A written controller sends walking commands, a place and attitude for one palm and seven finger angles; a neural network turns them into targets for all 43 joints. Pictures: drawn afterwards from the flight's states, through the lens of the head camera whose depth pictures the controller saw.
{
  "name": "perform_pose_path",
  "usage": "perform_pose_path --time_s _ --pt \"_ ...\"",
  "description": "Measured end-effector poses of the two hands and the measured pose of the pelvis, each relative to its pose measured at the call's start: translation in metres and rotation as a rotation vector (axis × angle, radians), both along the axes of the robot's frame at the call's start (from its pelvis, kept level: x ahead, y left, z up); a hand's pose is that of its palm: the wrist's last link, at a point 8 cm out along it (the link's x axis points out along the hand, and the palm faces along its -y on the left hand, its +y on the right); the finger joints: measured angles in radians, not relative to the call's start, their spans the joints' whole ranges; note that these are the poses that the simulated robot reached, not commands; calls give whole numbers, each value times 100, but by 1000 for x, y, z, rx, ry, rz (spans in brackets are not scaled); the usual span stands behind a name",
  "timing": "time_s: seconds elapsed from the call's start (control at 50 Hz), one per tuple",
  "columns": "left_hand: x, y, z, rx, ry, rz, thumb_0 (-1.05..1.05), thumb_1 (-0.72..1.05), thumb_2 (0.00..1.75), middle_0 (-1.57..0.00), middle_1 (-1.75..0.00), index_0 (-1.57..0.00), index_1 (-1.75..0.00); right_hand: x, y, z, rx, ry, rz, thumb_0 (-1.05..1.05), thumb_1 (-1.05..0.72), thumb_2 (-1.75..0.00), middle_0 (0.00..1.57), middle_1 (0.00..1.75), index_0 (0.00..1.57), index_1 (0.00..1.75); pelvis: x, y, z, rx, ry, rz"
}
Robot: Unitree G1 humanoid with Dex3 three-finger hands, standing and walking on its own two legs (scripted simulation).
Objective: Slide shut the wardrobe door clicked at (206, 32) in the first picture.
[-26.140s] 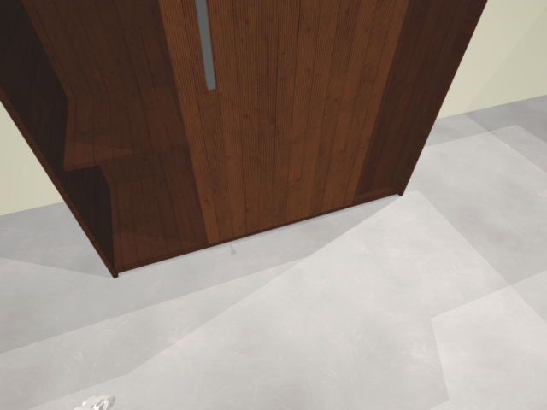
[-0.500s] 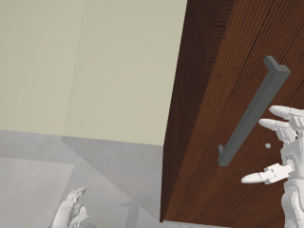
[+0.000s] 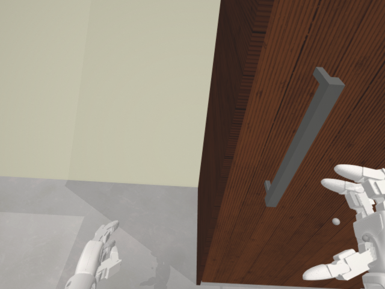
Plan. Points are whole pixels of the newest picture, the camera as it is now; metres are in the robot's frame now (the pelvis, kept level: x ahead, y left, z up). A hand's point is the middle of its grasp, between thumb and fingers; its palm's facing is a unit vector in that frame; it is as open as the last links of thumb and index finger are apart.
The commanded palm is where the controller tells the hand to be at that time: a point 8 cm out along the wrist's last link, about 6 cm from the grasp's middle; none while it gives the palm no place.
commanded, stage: slip the hand off the handle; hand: right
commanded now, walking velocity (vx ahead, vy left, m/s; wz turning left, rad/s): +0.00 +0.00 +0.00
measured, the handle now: (290, 149) +0.32 -0.17 +0.19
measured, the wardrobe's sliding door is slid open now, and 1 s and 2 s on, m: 0.00 0.00 0.00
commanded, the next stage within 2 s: draw the hand back to the body in 0.12 s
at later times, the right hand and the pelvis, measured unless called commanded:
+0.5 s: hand (341, 234) +0.17 -0.20 +0.17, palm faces +0.09 +0.99 -0.13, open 14.7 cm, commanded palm +0.11 -0.25 +0.18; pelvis +0.00 +0.01 +0.01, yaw +0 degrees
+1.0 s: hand (365, 238) +0.17 -0.24 +0.16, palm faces +0.42 +0.82 -0.38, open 13.1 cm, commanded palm +0.12 -0.27 +0.19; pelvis +0.00 +0.01 +0.01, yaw +1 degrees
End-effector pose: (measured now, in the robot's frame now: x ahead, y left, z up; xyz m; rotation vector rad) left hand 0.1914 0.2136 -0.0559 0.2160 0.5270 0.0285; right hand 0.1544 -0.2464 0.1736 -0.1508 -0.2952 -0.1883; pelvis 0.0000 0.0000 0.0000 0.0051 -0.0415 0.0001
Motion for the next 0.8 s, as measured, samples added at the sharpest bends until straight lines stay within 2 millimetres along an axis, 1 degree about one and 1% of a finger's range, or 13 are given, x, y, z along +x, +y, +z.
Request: perform_pose_path --time_s 0.12,0.2,0.26,0.28,0.36,0.42,0.5,0.56,0.66,0.76,0.8 --pt "1 -1 1 -8 -17 -14 1 91 90 -20 -30 -20 -30 -13 4 0 -10 18 8 -1 56 -20 25 115 26 115 0 3 -1 0 -1 -1" --pt "-2 3 -1 -7 -21 -16 1 91 90 -20 -30 -20 -30 -24 5 1 -18 18 4 -1 56 -20 26 115 26 115 0 5 -2 1 0 -3" --pt "-5 7 -4 -1 -19 -15 1 91 90 -20 -30 -20 -30 -29 6 1 -16 6 -5 -1 56 -20 26 115 26 115 -1 6 -3 2 0 -8" --pt "-6 8 -5 -3 -16 -9 1 91 90 -20 -30 -20 -30 -29 6 0 -19 23 -4 -1 56 -20 26 115 26 115 -2 7 -3 2 0 -8" --pt "-9 14 -5 -13 -11 39 1 91 90 -20 -30 -20 -30 -24 7 -8 -19 190 38 -1 56 -20 25 115 26 115 -1 9 -1 2 -13 -7" --pt "-8 17 1 -23 -39 70 1 91 90 -20 -30 -20 -30 -18 5 -7 7 264 81 -1 56 -20 25 115 26 115 1 11 3 5 -23 -6" --pt "-5 21 11 -34 -93 85 1 91 90 -20 -30 -20 -30 -13 -3 3 27 256 81 -1 55 -20 26 115 26 115 3 14 6 6 -31 -1" --pt "-3 23 18 -39 -125 84 1 91 90 -20 -30 -20 -30 -14 -8 8 35 241 65 -1 55 -20 25 115 26 115 3 15 7 5 -34 3" --pt "-3 28 23 -32 -147 79 1 91 90 -20 -30 -20 -30 -20 -7 3 54 265 65 -1 55 -20 25 115 26 115 1 16 9 4 -36 2" --pt "-4 29 23 -19 -140 71 1 91 90 -20 -30 -20 -30 -25 -9 0 55 262 45 -1 52 -22 25 113 26 113 -2 17 9 6 -43 -5" --pt "-6 28 22 -4 -131 60 1 91 90 -20 -30 -20 -30 -27 -13 6 -45 252 -55 -1 49 -23 25 111 26 111 -4 17 10 10 -46 -5"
